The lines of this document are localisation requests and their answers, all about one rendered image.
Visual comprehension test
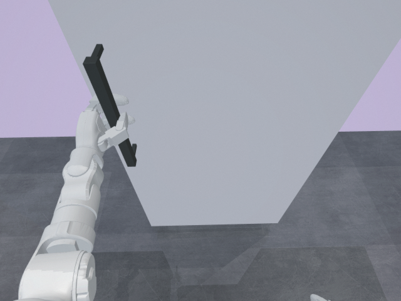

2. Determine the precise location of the robot left hand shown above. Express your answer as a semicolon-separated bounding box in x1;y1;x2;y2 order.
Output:
76;93;135;157

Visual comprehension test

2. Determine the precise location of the fridge door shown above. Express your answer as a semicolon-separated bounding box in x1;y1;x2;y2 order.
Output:
48;0;401;226

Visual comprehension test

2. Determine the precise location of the left robot upper arm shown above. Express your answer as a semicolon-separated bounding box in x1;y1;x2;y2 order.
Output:
14;250;96;301

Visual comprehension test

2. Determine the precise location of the handle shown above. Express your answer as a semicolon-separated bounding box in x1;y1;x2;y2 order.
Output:
83;44;137;167

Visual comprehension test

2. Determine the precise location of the robot left forearm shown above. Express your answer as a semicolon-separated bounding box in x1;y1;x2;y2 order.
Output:
18;147;104;300

